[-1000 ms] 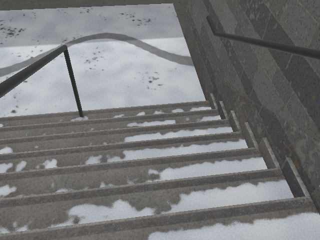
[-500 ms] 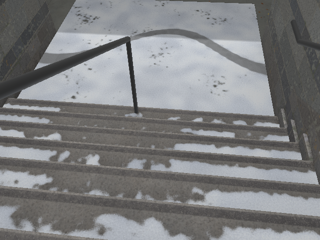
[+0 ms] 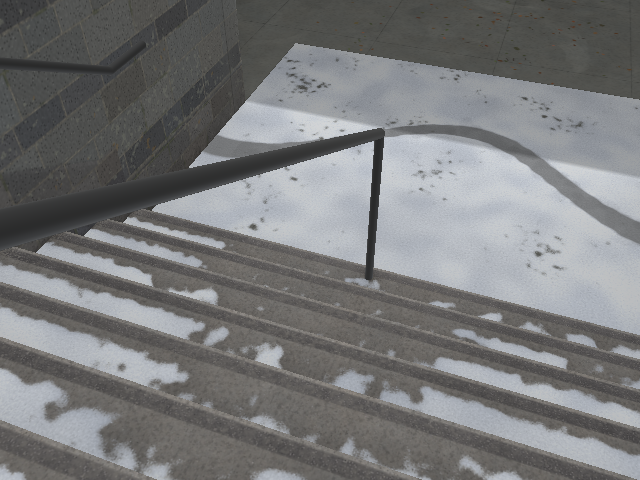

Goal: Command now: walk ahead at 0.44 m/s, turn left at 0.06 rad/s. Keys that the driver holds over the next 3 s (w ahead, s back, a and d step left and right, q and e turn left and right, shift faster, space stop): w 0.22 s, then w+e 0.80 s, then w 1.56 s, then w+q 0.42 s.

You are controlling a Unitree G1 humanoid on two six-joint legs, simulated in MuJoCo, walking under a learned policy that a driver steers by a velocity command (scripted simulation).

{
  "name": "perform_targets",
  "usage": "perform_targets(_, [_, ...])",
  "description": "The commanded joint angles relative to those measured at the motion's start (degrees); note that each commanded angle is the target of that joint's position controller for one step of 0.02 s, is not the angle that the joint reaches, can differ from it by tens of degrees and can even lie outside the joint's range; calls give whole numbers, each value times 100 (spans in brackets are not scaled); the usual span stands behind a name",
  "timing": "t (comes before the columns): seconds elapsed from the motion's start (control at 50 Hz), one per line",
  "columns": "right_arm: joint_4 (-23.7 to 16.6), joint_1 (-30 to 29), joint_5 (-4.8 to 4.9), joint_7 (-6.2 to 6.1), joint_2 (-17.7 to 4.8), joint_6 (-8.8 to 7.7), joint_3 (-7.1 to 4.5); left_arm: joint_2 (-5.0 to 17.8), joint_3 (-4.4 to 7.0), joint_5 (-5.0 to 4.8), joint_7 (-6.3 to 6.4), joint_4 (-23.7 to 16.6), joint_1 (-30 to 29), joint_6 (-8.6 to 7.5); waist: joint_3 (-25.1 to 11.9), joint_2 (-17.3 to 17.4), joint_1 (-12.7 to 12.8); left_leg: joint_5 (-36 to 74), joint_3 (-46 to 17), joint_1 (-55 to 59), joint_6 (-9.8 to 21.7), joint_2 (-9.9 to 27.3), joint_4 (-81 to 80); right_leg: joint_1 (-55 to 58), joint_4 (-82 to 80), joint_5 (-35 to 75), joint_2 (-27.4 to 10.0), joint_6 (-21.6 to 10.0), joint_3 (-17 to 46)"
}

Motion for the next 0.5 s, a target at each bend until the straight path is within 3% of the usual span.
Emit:
perform_targets(0.02, [-69,582,-41,-51,-230,-213,-53,789,244,-8,-9,-374,-344,161,767,-576,-609,-547,413,1859,304,-282,-1478,-1341,-1205,-2202,-1085,-790,1394])
perform_targets(0.04, [189,1280,-81,-115,-253,-309,-73,544,214,18,15,-333,-233,182,796,-11,-818,-703,129,2795,331,-163,-1957,-1852,-349,-1975,-795,-628,1101])
perform_targets(0.06, [252,1823,-78,-170,-564,-425,-103,-5,108,36,-3,-451,-294,164,751,1062,-956,-2172,-1959,3206,542,1222,-2910,-2530,1549,-1809,-286,-273,423])
perform_targets(0.08, [279,2275,-28,-196,-1425,-432,-314,72,136,-22,-33,-754,-615,57,1025,1397,-1058,-2225,-4034,3521,1040,2243,-3364,-4150,2291,-1865,455,-90,438])
perform_targets(0.1, [604,2709,-64,-228,-1659,-420,-458,566,275,73,-45,-914,-1336,1,1201,936,-1375,-2761,-4300,3238,1324,2183,-3627,-4629,2633,-1636,341,-73,1200])
perform_targets(0.12, [508,2113,-48,-233,-1381,-473,-396,713,324,44,-58,-884,-1337,-21,1349,771,-997,-2344,-3651,2871,1234,1874,-3570,-4369,2696,-1004,253,2,1333])
perform_targets(0.14, [393,1568,-44,-234,-1113,-527,-343,685,338,25,-81,-693,-1127,-22,1221,699,-672,-1685,-2970,2568,1055,1523,-3554,-3883,2652,-468,183,110,1318])
perform_targets(0.16, [306,1300,-98,-217,-1068,-600,-355,604,341,22,-137,-458,-807,7,1015,787,-491,-861,-2225,2082,1002,1132,-3621,-3121,2914,152,222,220,1082])
perform_targets(0.18, [374,1243,-126,-203,-998,-669,-375,606,375,59,-167,-230,-447,53,802,869,-335,-158,-1890,1804,966,997,-3490,-2639,3296,604,214,212,1171])
perform_targets(0.22, [500,1399,-41,-166,-886,-762,-381,596,438,6,-191,-168,-508,98,700,524,-233,374,-1323,1580,1008,752,-3197,-2482,3252,1272,220,183,1270])
perform_targets(0.26, [722,1717,68,-244,-709,-836,-336,533,473,67,-222,-187,-963,136,768,666,-318,533,-1069,1874,921,754,-2806,-2849,2894,1850,127,156,1468])
perform_targets(0.3, [831,2056,12,-300,-735,-914,-343,433,457,68,-246,-251,-1437,152,923,507,-490,583,-868,1568,882,719,-2650,-2754,2175,2540,209,157,1320])
perform_targets(0.32, [919,2106,-27,-339,-758,-987,-344,366,434,115,-272,-318,-1790,135,1024,643,-558,280,-942,1480,945,792,-2352,-2844,1999,3114,176,179,1336])
perform_targets(0.36, [959,2304,-80,-405,-708,-1000,-290,266,423,152,-333,-313,-1987,94,897,407,-704,183,-910,1429,967,830,-1820,-2744,1707,3716,253,120,1271])
perform_targets(0.38, [958,2340,-90,-448,-772,-1015,-281,258,404,145,-324,-301,-2083,54,820,387,-759,227,-854,1341,928,813,-1599,-2601,1604,3906,277,103,1145])
perform_targets(0.42, [1010,2449,-97,-485,-750,-1000,-227,139,344,225,-287,-328,-2389,-32,924,314,-907,916,-616,1117,783,783,-1082,-2303,1304,4033,295,59,775])
perform_targets(0.5, [1232,2858,-270,-550,-778,-873,-220,-139,160,-1,-342,-519,-3242,-134,1338,316,-1533,1434,-484,1432,777,792,-367,-2138,207,3844,159,-3,228])
Next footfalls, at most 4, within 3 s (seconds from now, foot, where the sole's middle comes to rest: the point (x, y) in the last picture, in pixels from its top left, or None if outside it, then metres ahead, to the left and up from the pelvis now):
0.06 left None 0.07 0.11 -0.77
0.62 right None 0.37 -0.07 -0.94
1.16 left None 0.71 0.02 -1.10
1.74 right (457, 460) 0.92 -0.29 -1.27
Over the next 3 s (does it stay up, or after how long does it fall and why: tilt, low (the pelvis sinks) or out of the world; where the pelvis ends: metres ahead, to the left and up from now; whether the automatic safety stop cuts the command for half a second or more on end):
stays up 1.44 -0.49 -0.84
